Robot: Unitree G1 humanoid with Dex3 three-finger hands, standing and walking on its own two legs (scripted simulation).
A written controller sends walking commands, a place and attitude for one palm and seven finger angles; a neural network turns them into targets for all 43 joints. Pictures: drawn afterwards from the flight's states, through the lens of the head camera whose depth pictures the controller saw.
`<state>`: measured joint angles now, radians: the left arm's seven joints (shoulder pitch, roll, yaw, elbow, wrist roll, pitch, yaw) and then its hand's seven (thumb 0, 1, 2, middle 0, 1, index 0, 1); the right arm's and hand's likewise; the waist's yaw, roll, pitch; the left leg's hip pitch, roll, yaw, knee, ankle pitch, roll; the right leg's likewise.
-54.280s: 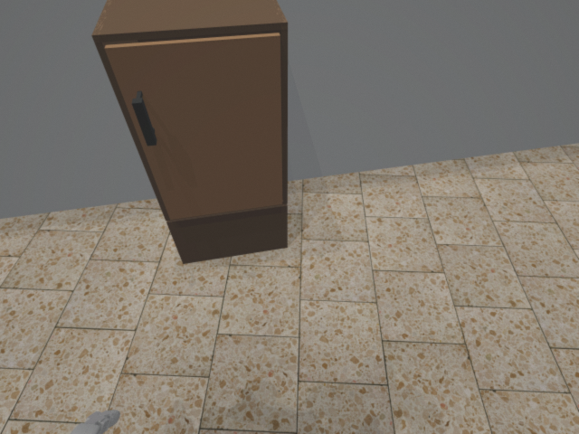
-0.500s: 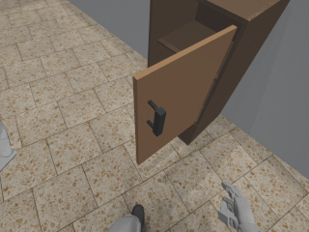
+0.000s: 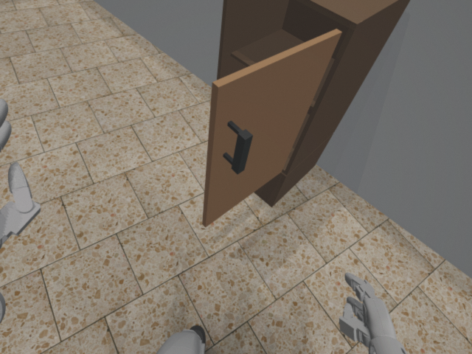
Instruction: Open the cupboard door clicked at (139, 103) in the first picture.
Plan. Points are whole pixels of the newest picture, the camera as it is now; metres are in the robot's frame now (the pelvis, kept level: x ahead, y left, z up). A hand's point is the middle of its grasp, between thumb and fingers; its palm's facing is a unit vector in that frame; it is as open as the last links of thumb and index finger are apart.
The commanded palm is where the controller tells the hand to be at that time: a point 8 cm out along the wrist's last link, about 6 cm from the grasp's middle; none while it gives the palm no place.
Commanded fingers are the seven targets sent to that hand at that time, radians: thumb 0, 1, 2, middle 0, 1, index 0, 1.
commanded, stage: stop stepping back and stand still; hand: left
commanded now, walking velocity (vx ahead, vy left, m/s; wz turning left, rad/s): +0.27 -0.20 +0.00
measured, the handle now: (235, 147) +0.54 +0.04 -0.04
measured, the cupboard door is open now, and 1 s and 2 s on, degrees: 85 85 85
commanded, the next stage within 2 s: let the arm hang, fingers relaxed in 1.78 s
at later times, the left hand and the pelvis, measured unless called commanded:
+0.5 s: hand out of the picture +0.12 +0.30 +0.15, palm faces +0.53 -0.79 -0.30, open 7.4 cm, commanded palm +0.05 +0.33 +0.18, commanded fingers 0.00 0.90 0.90 -0.20 -0.30 -0.20 -0.30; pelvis -0.08 +0.03 -0.01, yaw +3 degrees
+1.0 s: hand out of the picture +0.13 +0.25 +0.15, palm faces +0.45 -0.78 -0.43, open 7.4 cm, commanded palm +0.06 +0.30 +0.18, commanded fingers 0.00 0.90 0.90 -0.20 -0.30 -0.20 -0.30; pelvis -0.08 -0.01 +0.01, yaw +2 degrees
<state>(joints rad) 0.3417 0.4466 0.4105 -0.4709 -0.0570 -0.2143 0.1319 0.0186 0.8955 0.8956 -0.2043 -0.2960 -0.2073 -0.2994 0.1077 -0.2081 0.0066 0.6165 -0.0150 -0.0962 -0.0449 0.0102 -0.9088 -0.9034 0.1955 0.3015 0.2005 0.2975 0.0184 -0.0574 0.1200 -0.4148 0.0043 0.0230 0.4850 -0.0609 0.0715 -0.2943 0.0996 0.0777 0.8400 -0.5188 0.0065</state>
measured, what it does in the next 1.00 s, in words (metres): steps on the spot: right foot, then left foot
